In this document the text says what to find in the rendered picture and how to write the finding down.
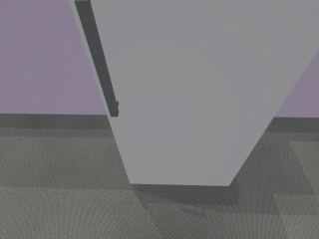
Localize fridge door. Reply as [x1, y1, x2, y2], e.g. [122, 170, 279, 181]
[69, 0, 319, 186]

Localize handle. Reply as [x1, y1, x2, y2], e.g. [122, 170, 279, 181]
[74, 0, 119, 118]

